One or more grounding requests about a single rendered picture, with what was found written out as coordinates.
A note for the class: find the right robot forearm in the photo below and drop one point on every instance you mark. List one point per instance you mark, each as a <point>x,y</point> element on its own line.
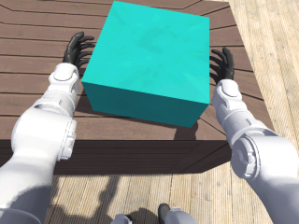
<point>233,115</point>

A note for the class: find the robot left upper arm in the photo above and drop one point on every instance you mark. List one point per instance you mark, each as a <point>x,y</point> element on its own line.
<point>44,138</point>

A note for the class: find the left robot hand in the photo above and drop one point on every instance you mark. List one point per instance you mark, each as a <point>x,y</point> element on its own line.
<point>74,53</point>

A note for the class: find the carton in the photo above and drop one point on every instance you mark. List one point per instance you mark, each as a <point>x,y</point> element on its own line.
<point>150,63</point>

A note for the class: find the right robot hand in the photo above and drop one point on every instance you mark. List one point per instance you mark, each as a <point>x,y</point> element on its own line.
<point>226,65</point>

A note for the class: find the robot right upper arm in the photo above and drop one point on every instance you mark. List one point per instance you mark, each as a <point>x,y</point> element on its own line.
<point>270,165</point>

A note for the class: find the pedestal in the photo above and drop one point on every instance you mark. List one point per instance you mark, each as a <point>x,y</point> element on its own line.
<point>34,35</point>

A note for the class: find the right robot shin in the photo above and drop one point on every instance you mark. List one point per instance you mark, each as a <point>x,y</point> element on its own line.
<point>174,209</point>

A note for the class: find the right robot foot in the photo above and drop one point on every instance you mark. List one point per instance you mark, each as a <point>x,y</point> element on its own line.
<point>162,212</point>

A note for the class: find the left robot forearm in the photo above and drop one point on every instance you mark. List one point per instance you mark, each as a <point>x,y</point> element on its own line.
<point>61,96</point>

